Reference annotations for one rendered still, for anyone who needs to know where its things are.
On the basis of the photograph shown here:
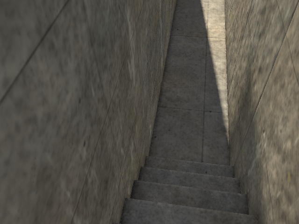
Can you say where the stairs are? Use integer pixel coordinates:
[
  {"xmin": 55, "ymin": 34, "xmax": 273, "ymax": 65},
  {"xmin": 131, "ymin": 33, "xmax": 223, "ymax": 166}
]
[{"xmin": 112, "ymin": 156, "xmax": 258, "ymax": 224}]

